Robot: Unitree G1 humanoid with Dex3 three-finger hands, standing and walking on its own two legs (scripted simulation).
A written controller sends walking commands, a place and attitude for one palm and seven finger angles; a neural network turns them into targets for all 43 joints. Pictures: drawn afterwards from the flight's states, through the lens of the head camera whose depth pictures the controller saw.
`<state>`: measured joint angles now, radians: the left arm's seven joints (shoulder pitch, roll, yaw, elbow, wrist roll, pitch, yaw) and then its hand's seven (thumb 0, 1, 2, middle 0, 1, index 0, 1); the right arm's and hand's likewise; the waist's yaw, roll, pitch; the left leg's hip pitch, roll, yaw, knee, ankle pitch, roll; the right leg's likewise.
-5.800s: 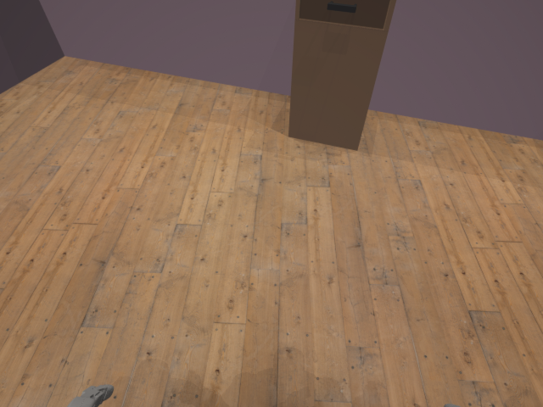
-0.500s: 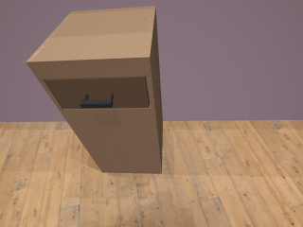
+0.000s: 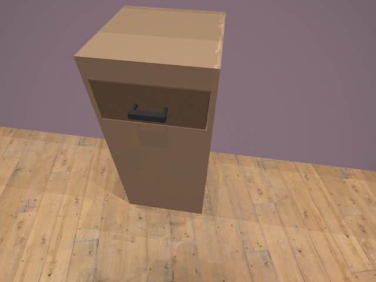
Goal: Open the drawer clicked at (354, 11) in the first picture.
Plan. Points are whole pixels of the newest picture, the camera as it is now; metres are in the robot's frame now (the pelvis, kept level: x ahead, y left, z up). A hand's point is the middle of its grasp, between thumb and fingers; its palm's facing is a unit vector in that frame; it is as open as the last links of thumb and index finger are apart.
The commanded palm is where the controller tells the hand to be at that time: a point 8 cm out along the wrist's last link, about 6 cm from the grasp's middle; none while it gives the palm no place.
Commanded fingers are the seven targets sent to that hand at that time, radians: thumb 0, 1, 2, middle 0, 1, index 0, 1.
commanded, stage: come to a stop and stand still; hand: left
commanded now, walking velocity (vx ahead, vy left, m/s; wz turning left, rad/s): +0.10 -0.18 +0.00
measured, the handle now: (148, 112) +0.60 +0.20 -0.01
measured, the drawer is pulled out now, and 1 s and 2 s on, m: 0.00 0.00 0.00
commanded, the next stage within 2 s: look again from close up in 1.52 s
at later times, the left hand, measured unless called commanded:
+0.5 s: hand out of the picture +0.08 +0.16 -0.17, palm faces +0.03 -0.97 -0.23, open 7.3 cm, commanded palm none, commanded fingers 0.00 0.90 0.90 -0.20 -0.30 -0.20 -0.30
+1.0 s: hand out of the picture +0.01 +0.14 -0.18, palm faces +0.08 -0.98 -0.17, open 7.3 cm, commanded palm none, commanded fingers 0.00 0.90 0.90 -0.20 -0.30 -0.20 -0.30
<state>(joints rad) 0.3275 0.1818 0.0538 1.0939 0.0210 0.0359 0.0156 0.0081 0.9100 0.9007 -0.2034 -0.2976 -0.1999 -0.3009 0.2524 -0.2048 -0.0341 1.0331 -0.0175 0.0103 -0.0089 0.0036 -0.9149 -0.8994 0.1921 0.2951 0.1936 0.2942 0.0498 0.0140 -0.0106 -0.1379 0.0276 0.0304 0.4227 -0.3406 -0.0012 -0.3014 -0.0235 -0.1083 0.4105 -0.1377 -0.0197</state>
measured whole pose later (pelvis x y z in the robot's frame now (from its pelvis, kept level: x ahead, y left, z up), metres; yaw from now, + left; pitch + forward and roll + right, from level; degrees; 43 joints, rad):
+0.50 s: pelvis +0.04 -0.02 +0.00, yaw +1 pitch +0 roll +0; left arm 0.20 0.14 0.03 1.12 0.00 -0.02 0.03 0.01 0.94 0.90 -0.20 -0.30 -0.20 -0.30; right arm 0.37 -0.12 -0.01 1.17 -0.01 0.00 -0.05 0.00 -0.91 -0.90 0.20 0.30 0.20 0.29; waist -0.04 0.05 0.04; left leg -0.09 0.05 0.03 0.46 -0.37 -0.03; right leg -0.22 0.01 -0.11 0.49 -0.28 -0.04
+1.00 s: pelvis +0.03 -0.03 +0.00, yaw +1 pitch -1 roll -1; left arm 0.28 0.13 0.01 1.16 0.00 0.00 0.03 0.01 0.92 0.90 -0.20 -0.30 -0.20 -0.30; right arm 0.26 -0.15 0.00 1.14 -0.01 0.00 -0.05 0.00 -0.92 -0.90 0.19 0.30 0.19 0.29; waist 0.02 0.02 0.04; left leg -0.05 0.08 0.03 0.38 -0.31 -0.05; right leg -0.17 0.03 -0.12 0.40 -0.22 -0.05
